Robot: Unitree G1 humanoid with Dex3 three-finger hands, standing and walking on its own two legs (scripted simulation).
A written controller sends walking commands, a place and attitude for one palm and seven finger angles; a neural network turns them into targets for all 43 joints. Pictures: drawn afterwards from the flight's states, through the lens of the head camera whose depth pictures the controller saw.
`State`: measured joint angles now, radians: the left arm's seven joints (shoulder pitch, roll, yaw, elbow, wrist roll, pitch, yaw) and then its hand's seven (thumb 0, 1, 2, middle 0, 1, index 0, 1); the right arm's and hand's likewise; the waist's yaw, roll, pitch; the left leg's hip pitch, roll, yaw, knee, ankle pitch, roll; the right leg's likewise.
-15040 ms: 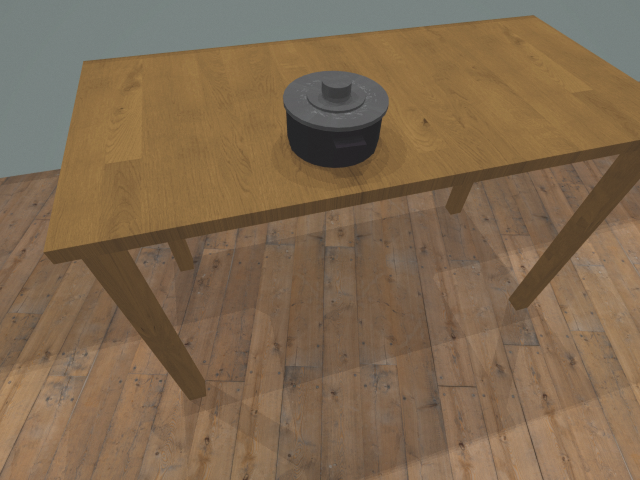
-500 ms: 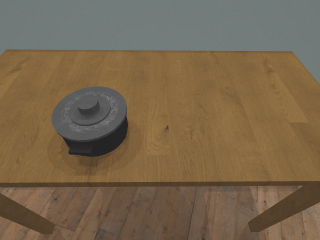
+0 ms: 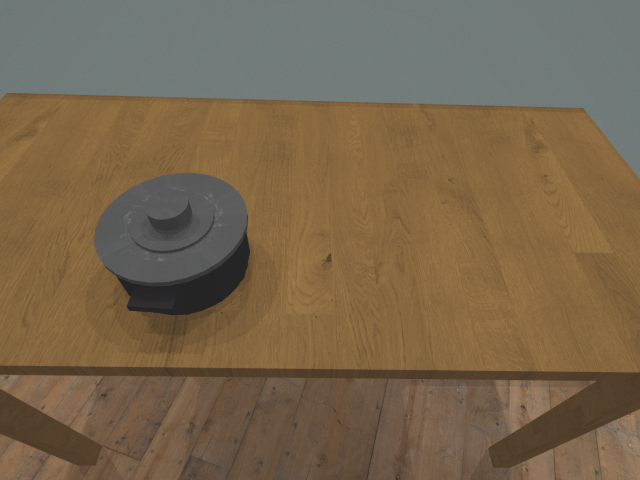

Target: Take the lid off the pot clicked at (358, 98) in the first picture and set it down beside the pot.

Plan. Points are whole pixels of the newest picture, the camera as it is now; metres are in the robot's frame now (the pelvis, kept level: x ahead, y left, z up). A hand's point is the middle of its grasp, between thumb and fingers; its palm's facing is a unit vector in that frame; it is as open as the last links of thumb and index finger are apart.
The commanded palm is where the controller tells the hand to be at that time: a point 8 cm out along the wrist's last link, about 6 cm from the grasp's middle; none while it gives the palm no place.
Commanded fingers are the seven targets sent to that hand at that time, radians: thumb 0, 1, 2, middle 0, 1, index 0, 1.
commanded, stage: shuffle to correct the standing spot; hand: left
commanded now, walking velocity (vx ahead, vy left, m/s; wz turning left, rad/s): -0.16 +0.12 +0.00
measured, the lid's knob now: (168, 209) +0.39 +0.22 +0.13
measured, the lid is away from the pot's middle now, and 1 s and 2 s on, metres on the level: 0.00 0.00 0.00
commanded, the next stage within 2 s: come to a stop and stand still in 0.42 s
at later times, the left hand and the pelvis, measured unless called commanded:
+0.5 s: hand out of the picture -0.02 +0.23 -0.19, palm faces +0.04 -0.97 -0.23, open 7.4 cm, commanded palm none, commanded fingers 0.00 0.90 0.90 -0.20 -0.30 -0.20 -0.30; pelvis -0.07 +0.04 -0.02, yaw +0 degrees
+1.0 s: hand out of the picture -0.16 +0.21 -0.19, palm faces -0.04 -0.99 -0.11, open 7.4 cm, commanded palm none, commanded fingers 0.00 0.90 0.90 -0.20 -0.30 -0.20 -0.30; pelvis -0.10 +0.06 -0.02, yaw -3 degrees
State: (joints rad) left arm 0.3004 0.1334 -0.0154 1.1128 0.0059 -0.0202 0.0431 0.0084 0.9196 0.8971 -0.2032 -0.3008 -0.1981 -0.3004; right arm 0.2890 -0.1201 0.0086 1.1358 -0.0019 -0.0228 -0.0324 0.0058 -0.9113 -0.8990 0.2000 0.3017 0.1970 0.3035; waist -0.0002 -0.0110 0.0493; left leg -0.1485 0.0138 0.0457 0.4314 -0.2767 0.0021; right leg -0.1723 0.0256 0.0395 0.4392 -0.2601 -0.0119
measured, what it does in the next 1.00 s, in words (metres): walks backwards: right foot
